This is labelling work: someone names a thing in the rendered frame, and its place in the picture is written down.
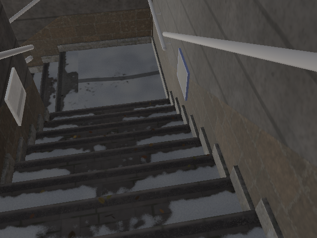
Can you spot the stairs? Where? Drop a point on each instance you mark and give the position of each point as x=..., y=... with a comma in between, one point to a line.
x=131, y=170
x=46, y=83

